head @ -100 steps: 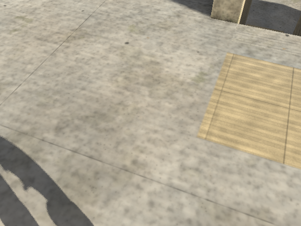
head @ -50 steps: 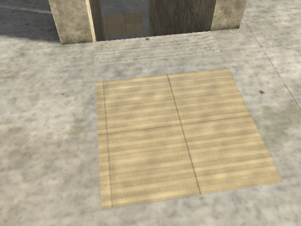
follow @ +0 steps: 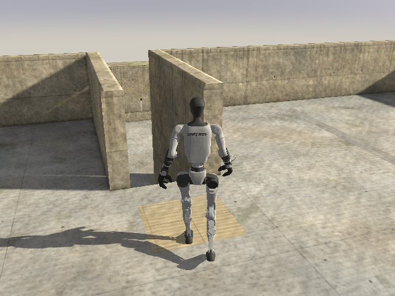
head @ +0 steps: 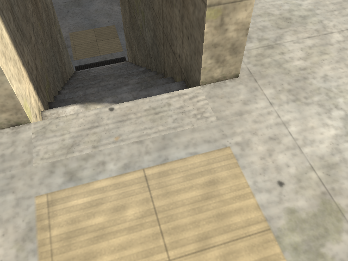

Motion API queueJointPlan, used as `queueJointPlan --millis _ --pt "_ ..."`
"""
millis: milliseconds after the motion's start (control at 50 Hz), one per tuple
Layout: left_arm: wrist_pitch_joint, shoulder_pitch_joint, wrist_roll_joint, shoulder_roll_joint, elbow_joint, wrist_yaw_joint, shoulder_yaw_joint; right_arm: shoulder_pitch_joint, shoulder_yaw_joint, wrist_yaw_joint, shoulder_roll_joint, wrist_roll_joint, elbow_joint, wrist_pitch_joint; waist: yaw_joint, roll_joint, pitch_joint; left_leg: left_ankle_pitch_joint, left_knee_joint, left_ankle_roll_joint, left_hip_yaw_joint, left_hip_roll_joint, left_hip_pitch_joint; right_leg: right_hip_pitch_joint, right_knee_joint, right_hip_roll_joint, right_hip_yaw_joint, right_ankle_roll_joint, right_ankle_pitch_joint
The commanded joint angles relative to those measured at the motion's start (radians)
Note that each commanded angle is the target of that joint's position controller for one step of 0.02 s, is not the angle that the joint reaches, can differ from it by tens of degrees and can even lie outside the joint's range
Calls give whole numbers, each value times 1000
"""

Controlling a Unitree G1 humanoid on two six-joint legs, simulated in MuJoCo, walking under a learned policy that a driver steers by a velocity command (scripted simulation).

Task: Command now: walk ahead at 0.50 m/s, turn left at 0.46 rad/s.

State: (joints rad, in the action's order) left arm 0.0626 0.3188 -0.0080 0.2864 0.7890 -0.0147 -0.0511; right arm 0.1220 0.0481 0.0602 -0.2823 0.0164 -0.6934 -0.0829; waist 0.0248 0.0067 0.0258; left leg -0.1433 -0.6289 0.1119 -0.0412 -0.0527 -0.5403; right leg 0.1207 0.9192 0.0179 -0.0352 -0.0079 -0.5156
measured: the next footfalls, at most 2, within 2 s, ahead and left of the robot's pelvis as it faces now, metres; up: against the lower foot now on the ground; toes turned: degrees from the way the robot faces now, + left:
right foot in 0.42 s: +0.44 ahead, -0.09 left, +0.00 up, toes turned +20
left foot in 0.94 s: +0.57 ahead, +0.28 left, +0.00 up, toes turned +35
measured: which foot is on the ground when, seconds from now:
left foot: down 0.00-0.42, up 0.44-0.92, down 0.94-1.00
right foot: up 0.00-0.40, down 0.42-0.96, up 0.98-1.00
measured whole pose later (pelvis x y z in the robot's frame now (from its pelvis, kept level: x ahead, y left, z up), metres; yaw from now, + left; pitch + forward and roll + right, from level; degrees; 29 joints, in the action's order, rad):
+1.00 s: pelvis +0.52 +0.14 +0.00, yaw +36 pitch +1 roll +0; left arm 0.10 0.35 -0.11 0.28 0.86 0.06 -0.03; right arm 0.12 0.04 0.06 -0.28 -0.05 -0.64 -0.09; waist 0.04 -0.01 0.04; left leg -0.20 -0.66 0.09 -0.02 -0.05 -0.49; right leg 0.03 0.79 -0.10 -0.12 0.01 -0.50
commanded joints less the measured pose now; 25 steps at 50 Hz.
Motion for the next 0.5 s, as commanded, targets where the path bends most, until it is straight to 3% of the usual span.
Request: queueJointPlan --millis 20,40,60,80,100,160,240,300,360,400,420,440,460,480,500 --pt "84 -60 42 135 -151 30 -9 296 59 -25 -170 2 14 0 -148 125 -282 -123 303 251 704 343 857 706 499 -13 175 -13 51" --pt "93 -105 30 125 -164 26 -3 226 54 -28 -155 3 33 3 -111 4 -190 -30 313 217 595 304 694 677 411 -58 157 -19 127" --pt "92 -128 5 128 -168 18 -10 168 47 -30 -135 0 52 6 -74 -38 -123 94 329 202 519 269 551 624 327 -82 142 -8 160" --pt "81 -108 -3 132 -172 16 -16 140 39 -33 -120 -11 70 8 -37 -22 -105 169 357 201 471 242 460 558 289 -101 145 1 180" --pt "69 -86 -8 124 -173 14 -17 124 40 -35 -120 -12 75 8 -15 4 -92 210 376 206 450 227 408 531 246 -107 137 14 187" --pt "43 -94 -16 86 -178 3 -6 133 47 -49 -147 -6 63 5 -4 20 -61 320 395 200 349 187 289 505 98 -104 96 62 249" --pt "46 -247 -11 45 -206 7 12 182 52 -68 -163 10 38 21 -65 63 -51 239 362 126 280 109 240 426 -214 -48 75 80 528" --pt "57 -332 7 60 -225 20 7 234 53 -73 -167 14 22 34 -103 85 -57 149 321 106 347 128 290 381 -346 -7 83 75 583" --pt "72 -333 13 101 -229 30 -14 240 52 -76 -160 13 18 43 -87 109 -58 93 246 85 456 168 391 351 -430 2 116 42 495" --pt "81 -232 14 125 -205 27 -33 205 49 -76 -145 9 29 47 -22 130 -80 135 161 55 477 150 392 209 -494 -1 100 -4 470" --pt "86 -125 1 158 -191 19 -49 191 35 -72 -104 3 43 43 33 108 -168 148 12 22 432 105 337 14 -485 -76 150 -52 467" --pt "83 36 -8 219 -180 9 -65 205 13 -71 -44 -18 67 37 84 -30 -310 -80 -277 -20 321 24 195 -252 -477 -263 344 -117 432" --pt "68 84 -11 271 -136 19 -79 348 3 -68 -24 17 92 27 7 -392 -373 -471 -550 -67 226 -59 -157 -480 -565 -453 810 -274 198" --pt "63 48 7 162 -164 21 -59 325 23 -71 -133 27 56 30 37 -230 -273 -407 -665 -84 246 27 -256 -408 -602 -438 806 -245 12" --pt "56 15 10 113 -168 15 -45 212 37 -69 -172 16 71 37 64 -128 -154 -306 -686 -93 216 56 -273 -290 -610 -389 628 -199 54"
